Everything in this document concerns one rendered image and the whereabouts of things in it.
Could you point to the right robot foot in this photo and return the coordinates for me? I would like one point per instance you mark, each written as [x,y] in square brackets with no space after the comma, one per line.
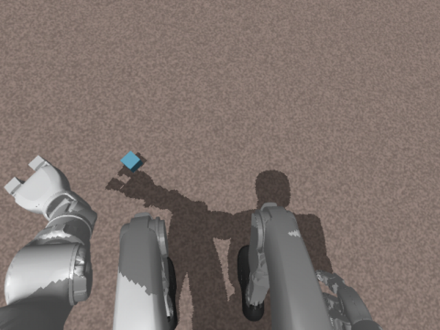
[251,312]

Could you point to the left robot hand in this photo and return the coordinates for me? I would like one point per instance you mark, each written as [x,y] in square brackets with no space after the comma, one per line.
[45,182]

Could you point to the cube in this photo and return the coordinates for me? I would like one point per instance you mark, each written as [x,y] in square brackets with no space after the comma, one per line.
[131,161]

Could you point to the left robot arm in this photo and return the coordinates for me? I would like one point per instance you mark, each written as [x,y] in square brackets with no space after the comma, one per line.
[53,272]

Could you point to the right robot hand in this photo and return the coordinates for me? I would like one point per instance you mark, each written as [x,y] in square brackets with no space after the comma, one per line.
[347,308]

